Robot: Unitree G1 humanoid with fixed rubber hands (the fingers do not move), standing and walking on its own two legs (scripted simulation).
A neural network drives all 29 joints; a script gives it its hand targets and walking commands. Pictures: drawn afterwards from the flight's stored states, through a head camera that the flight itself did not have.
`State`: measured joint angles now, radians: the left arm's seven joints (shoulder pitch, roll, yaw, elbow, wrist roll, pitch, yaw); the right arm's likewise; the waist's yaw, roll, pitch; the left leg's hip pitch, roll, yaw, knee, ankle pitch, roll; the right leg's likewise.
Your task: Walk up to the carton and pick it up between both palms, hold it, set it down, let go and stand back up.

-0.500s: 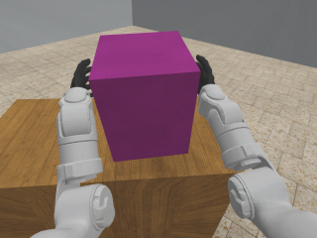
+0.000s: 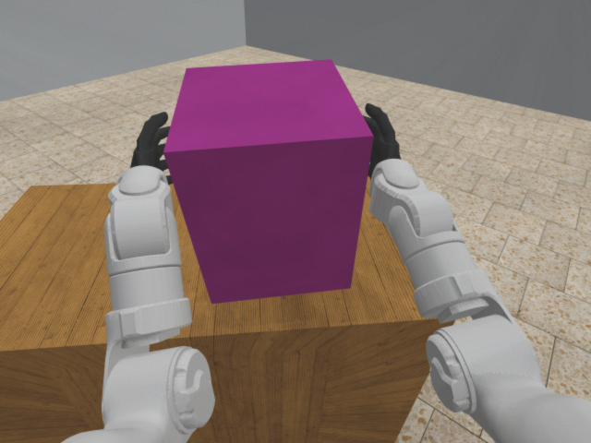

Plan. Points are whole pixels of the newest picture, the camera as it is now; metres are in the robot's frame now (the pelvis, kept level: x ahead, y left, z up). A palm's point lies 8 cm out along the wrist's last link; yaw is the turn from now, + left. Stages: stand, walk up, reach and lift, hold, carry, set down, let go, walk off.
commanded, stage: hold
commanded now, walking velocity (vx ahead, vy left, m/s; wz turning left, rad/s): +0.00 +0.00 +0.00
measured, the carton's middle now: (271, 182) +0.40 +0.01 +0.21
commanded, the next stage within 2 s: set down in 0.12 s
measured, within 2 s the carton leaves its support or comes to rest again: neither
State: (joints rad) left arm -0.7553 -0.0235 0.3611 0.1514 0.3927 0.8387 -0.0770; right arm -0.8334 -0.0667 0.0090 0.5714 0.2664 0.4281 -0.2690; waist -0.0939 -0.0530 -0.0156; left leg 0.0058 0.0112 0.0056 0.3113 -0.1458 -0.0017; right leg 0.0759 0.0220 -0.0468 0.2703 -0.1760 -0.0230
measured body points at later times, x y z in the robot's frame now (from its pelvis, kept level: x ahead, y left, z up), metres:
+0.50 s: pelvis +0.00 +0.00 +0.00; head -0.07 +0.04 +0.44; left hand +0.39 +0.17 +0.26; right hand +0.39 -0.13 +0.25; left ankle +0.03 +0.12 -0.75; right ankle +0.00 -0.10 -0.75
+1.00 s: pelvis +0.02 +0.01 +0.00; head -0.02 +0.05 +0.45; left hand +0.42 +0.15 +0.20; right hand +0.40 -0.14 +0.20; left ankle +0.03 +0.12 -0.75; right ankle +0.00 -0.10 -0.75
